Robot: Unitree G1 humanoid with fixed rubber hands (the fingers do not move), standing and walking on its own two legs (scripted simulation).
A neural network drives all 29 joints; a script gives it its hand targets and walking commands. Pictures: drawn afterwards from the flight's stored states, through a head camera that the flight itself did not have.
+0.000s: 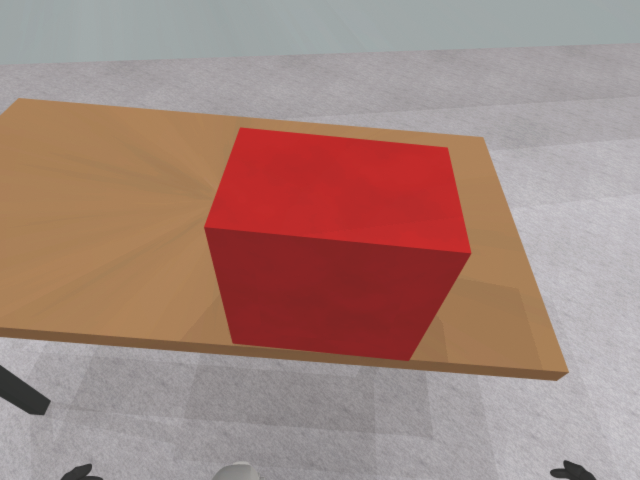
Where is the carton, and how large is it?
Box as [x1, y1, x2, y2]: [204, 127, 470, 360]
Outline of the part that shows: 240,127 204,226 232,342 408,360 470,254 470,249 447,148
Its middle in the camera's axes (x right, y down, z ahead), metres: +0.02 +0.02 +0.56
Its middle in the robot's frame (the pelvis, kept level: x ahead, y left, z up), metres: +0.42 +0.00 +0.03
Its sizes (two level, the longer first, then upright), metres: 0.277 0.180 0.272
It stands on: a table, 0.62 m high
